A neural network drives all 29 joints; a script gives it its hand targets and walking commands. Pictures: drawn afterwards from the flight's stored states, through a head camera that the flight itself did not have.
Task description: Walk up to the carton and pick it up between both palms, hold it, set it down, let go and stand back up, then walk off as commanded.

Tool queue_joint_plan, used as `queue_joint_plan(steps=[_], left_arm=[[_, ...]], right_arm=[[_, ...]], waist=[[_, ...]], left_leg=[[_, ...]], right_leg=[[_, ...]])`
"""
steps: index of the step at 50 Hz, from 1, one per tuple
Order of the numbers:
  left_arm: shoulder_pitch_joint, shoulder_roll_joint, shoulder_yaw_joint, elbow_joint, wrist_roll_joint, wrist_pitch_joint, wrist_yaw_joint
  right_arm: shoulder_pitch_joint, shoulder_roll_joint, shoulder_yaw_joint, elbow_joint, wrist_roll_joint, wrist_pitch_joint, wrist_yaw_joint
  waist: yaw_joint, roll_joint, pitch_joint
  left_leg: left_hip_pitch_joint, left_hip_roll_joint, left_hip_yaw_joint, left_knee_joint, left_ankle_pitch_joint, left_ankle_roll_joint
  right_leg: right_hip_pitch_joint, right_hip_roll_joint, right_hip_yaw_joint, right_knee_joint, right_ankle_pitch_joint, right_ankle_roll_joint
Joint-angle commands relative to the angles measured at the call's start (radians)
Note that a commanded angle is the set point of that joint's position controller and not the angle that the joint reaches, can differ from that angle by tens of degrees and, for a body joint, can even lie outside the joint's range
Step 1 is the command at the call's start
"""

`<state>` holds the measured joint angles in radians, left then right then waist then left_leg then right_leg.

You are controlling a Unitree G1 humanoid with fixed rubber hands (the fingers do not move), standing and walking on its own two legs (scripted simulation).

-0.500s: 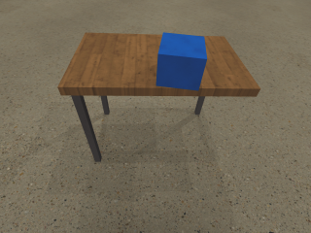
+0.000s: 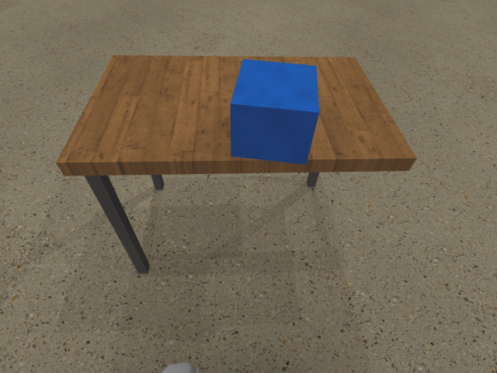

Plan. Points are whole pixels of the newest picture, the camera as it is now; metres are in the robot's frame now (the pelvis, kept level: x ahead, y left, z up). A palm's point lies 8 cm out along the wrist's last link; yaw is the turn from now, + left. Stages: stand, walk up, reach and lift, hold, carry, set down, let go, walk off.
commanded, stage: walk up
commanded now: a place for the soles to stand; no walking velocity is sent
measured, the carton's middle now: (273, 110) +0.72 -0.07 +0.02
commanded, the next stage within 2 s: none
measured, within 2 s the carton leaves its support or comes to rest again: neither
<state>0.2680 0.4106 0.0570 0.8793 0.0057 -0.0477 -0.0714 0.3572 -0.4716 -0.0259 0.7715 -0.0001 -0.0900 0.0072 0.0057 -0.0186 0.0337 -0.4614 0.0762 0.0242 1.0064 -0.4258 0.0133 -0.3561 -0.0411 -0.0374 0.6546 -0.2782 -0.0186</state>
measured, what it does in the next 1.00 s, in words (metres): walks ahead: left foot, then right foot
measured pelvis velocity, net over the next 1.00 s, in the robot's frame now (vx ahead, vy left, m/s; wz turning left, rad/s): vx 0.25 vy -0.07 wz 0.00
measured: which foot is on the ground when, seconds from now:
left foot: up 0.00-0.12, down 0.14-0.46, up 0.48-0.76, down 0.78-1.00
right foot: down 0.00-0.16, up 0.18-0.44, down 0.46-0.78, up 0.80-1.00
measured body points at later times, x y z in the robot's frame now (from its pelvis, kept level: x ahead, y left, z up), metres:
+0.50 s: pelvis +0.13 -0.04 -0.01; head +0.13 -0.04 +0.44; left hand +0.22 +0.28 -0.12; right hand +0.20 -0.38 -0.09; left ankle +0.12 +0.14 -0.71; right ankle +0.20 -0.16 -0.73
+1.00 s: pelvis +0.25 -0.07 -0.01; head +0.26 -0.06 +0.44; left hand +0.32 +0.25 -0.12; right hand +0.32 -0.42 -0.08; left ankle +0.28 +0.09 -0.72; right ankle +0.29 -0.21 -0.70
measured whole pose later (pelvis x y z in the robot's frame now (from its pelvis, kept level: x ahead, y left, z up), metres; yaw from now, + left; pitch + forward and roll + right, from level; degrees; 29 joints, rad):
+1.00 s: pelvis +0.25 -0.07 -0.01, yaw +0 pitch -1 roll +2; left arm 0.26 0.42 0.08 0.83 0.01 0.03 -0.08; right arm 0.37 -0.47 -0.04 0.78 0.00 -0.11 -0.03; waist 0.02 -0.07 0.04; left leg -0.34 0.11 0.09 0.66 -0.29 0.02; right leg -0.48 -0.07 0.02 0.94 -0.44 -0.02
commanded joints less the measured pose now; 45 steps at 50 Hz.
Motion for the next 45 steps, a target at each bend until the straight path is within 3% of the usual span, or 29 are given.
queue_joint_plan(steps=[1, 4, 5, 6, 7, 8, 9, 10, 11, 13, 14, 19, 20, 22, 23, 24, 25, 26, 28, 31, 35, 36, 38, 39, 40, 41, 42, 44, 45], left_arm=[[0.015, 0.280, 0.080, -0.110, 0.016, -0.013, 0.013], [0.014, 0.278, 0.081, -0.131, 0.020, -0.003, 0.004], [-0.011, 0.293, 0.084, -0.142, 0.016, 0.003, 0.000], [-0.044, 0.260, 0.076, -0.152, 0.011, 0.008, -0.002], [-0.042, 0.209, 0.060, -0.164, 0.011, 0.015, -0.002], [-0.062, 0.143, 0.042, -0.181, 0.018, 0.021, -0.002], [-0.089, 0.117, 0.036, -0.208, 0.018, 0.025, 0.005], [-0.102, 0.234, 0.054, -0.194, 0.032, 0.033, 0.017], [-0.036, 0.258, 0.057, -0.151, 0.020, 0.031, 0.009], [0.011, 0.245, 0.064, -0.106, 0.022, 0.030, -0.001], [0.025, 0.235, 0.071, -0.090, 0.022, 0.033, -0.009], [-0.066, 0.197, 0.067, -0.113, 0.024, 0.029, -0.025], [-0.039, 0.193, 0.067, -0.106, 0.022, 0.024, -0.023], [0.019, 0.190, 0.072, -0.077, 0.026, 0.013, -0.013], [0.087, 0.207, 0.085, -0.052, 0.035, 0.003, -0.002], [0.155, 0.276, 0.101, -0.033, 0.042, -0.009, 0.009], [0.148, 0.363, 0.112, -0.065, 0.029, -0.017, 0.016], [0.109, 0.365, 0.111, -0.084, 0.016, -0.016, 0.014], [0.054, 0.302, 0.091, -0.087, 0.003, -0.013, 0.020], [0.062, 0.264, 0.080, -0.108, 0.010, -0.009, 0.021], [0.079, 0.268, 0.082, -0.137, 0.017, 0.009, 0.014], [0.049, 0.261, 0.080, -0.152, 0.016, 0.018, 0.009], [0.012, 0.212, 0.071, -0.170, 0.009, 0.035, 0.002], [0.009, 0.153, 0.053, -0.192, 0.007, 0.038, 0.002], [-0.034, 0.104, 0.044, -0.232, 0.012, 0.039, 0.006], [-0.056, 0.215, 0.062, -0.215, 0.029, 0.058, 0.020], [-0.015, 0.264, 0.072, -0.185, 0.024, 0.063, 0.014], [0.039, 0.249, 0.076, -0.133, 0.024, 0.062, 0.002], [0.053, 0.239, 0.082, -0.117, 0.027, 0.065, -0.005]], right_arm=[[-0.005, -0.175, -0.074, 0.011, -0.009, -0.022, 0.001], [-0.021, -0.162, -0.074, 0.009, -0.013, -0.028, -0.001], [0.010, -0.164, -0.078, 0.017, -0.011, -0.036, -0.003], [0.073, -0.165, -0.080, 0.034, -0.015, -0.045, -0.006], [0.159, -0.186, -0.093, 0.062, -0.019, -0.053, -0.016], [0.251, -0.259, -0.124, 0.078, -0.033, -0.055, -0.028], [0.296, -0.390, -0.153, 0.064, -0.037, -0.058, -0.040], [0.196, -0.409, -0.157, 0.050, -0.008, -0.052, -0.042], [0.111, -0.356, -0.139, 0.033, -0.002, -0.050, -0.040], [0.045, -0.295, -0.111, 0.027, -0.005, -0.047, -0.037], [0.036, -0.282, -0.110, 0.021, -0.010, -0.047, -0.032], [0.030, -0.300, -0.123, 0.002, -0.011, -0.039, -0.025], [0.000, -0.308, -0.121, -0.004, -0.010, -0.036, -0.023], [-0.032, -0.279, -0.113, -0.015, -0.009, -0.025, -0.022], [-0.030, -0.240, -0.098, -0.013, -0.018, -0.017, -0.024], [-0.024, -0.149, -0.066, -0.017, -0.014, -0.007, -0.021], [-0.087, -0.111, -0.047, -0.044, 0.000, -0.007, -0.025], [-0.099, -0.181, -0.069, -0.029, 0.003, -0.003, -0.033], [-0.028, -0.200, -0.066, 0.000, 0.000, -0.019, -0.023], [-0.004, -0.163, -0.063, 0.000, -0.006, -0.022, -0.014], [-0.024, -0.142, -0.063, -0.007, -0.006, -0.023, -0.023], [0.001, -0.147, -0.065, 0.005, -0.005, -0.030, -0.029], [0.162, -0.166, -0.082, 0.060, -0.008, -0.048, -0.045], [0.250, -0.238, -0.110, 0.076, -0.022, -0.051, -0.057], [0.304, -0.367, -0.145, 0.066, -0.032, -0.053, -0.071], [0.228, -0.424, -0.155, 0.053, -0.008, -0.047, -0.076], [0.139, -0.388, -0.142, 0.038, 0.000, -0.042, -0.075], [0.082, -0.313, -0.121, 0.031, -0.005, -0.039, -0.070], [0.073, -0.299, -0.113, 0.027, -0.008, -0.039, -0.069]], waist=[[0.044, -0.167, -0.005], [0.045, -0.193, 0.026], [0.023, -0.188, 0.013], [-0.018, -0.114, -0.016], [-0.057, -0.052, -0.086], [-0.119, 0.114, -0.111], [-0.137, 0.260, -0.070], [-0.106, 0.102, -0.008], [-0.037, 0.035, 0.027], [-0.006, 0.083, 0.010], [-0.012, 0.140, 0.024], [-0.041, 0.155, -0.002], [-0.027, 0.180, -0.027], [0.020, 0.121, -0.082], [0.060, 0.035, -0.102], [0.087, -0.220, -0.064], [0.111, -0.350, 0.046], [0.102, -0.188, 0.070], [0.035, -0.092, 0.039], [0.044, -0.173, -0.014], [0.069, -0.223, -0.004], [0.050, -0.195, -0.017], [-0.038, -0.105, -0.115], [-0.085, 0.016, -0.151], [-0.119, 0.219, -0.141], [-0.095, 0.085, -0.064], [-0.042, 0.026, 0.024], [-0.012, 0.044, 0.026], [-0.007, 0.070, 0.012]], left_leg=[[-0.136, 0.003, 0.043, -0.155, -0.004, 0.007], [-0.058, -0.014, 0.070, -0.272, 0.068, 0.013], [0.054, -0.028, 0.087, -0.346, 0.118, 0.018], [0.186, -0.060, 0.112, -0.439, 0.201, 0.021], [0.393, -0.078, 0.087, -0.453, 0.163, 0.031], [0.567, 0.061, -0.160, -0.522, -0.067, 0.090], [0.554, 0.362, -0.704, -0.780, -0.491, 0.188], [0.397, 0.429, -0.735, -0.824, -0.612, 0.240], [0.363, 0.378, -0.608, -0.785, -0.484, 0.231], [0.291, 0.268, -0.363, -0.742, -0.255, 0.186], [0.234, 0.241, -0.274, -0.738, -0.168, 0.186], [0.225, 0.237, -0.167, -0.670, -0.047, 0.199], [0.239, 0.243, -0.158, -0.646, -0.045, 0.195], [0.163, 0.215, -0.096, -0.515, 0.029, 0.164], [0.058, 0.178, -0.048, -0.361, 0.011, 0.133], [-0.095, 0.060, 0.053, -0.076, -0.081, 0.085], [-0.340, -0.087, 0.069, 0.089, -0.120, 0.029], [-0.354, -0.055, -0.055, 0.146, -0.082, 0.030], [-0.284, 0.006, -0.021, 0.080, 0.023, 0.028], [-0.187, -0.006, 0.037, -0.072, -0.006, 0.013], [-0.094, -0.030, 0.090, -0.249, 0.052, 0.009], [-0.020, -0.048, 0.116, -0.332, 0.109, 0.010], [0.331, -0.101, 0.157, -0.493, 0.250, 0.015], [0.544, -0.004, -0.005, -0.476, 0.142, 0.058], [0.595, 0.350, -0.562, -0.705, -0.184, 0.181], [0.408, 0.475, -0.697, -0.785, -0.408, 0.259], [0.339, 0.439, -0.625, -0.770, -0.406, 0.268], [0.288, 0.323, -0.376, -0.697, -0.177, 0.209], [0.241, 0.293, -0.293, -0.676, -0.080, 0.199]], right_leg=[[0.149, -0.186, 0.268, -0.325, -0.192, -0.221], [0.094, -0.190, 0.264, -0.340, -0.287, -0.215], [0.026, -0.180, 0.225, -0.296, -0.308, -0.202], [-0.034, -0.148, 0.175, -0.200, -0.281, -0.183], [-0.150, -0.090, 0.106, -0.051, -0.298, -0.149], [-0.385, -0.025, 0.042, 0.188, -0.364, -0.098], [-0.588, 0.056, 0.059, 0.481, -0.321, -0.030], [-0.567, -0.002, 0.179, 0.533, -0.274, -0.019], [-0.517, -0.031, 0.164, 0.520, -0.177, -0.011], [-0.388, -0.074, 0.118, 0.407, -0.115, 0.013], [-0.327, -0.077, 0.076, 0.369, -0.096, 0.024], [-0.196, -0.076, 0.038, 0.128, -0.086, 0.020], [-0.151, -0.066, 0.026, 0.088, -0.079, 0.014], [0.030, -0.027, -0.017, -0.044, 0.009, -0.003], [0.174, 0.014, -0.009, -0.092, -0.035, -0.007], [0.227, -0.097, 0.237, -0.286, -0.277, -0.025], [0.210, -0.280, 0.648, -0.496, -0.475, -0.118], [0.201, -0.305, 0.652, -0.473, -0.392, -0.173], [0.235, -0.240, 0.450, -0.374, -0.151, -0.176], [0.246, -0.187, 0.281, -0.281, 0.140, -0.206], [0.205, -0.188, 0.233, -0.256, 0.126, -0.223], [0.183, -0.162, 0.196, -0.210, 0.143, -0.211], [0.011, -0.094, 0.066, 0.012, 0.119, -0.158], [-0.222, -0.060, 0.043, 0.168, 0.018, -0.116], [-0.478, 0.049, 0.004, 0.421, -0.263, -0.037], [-0.474, -0.015, 0.179, 0.510, -0.309, -0.010], [-0.466, -0.043, 0.179, 0.532, -0.262, 0.002], [-0.394, -0.097, 0.140, 0.448, -0.175, 0.011], [-0.315, -0.090, 0.113, 0.418, -0.155, 0.019]])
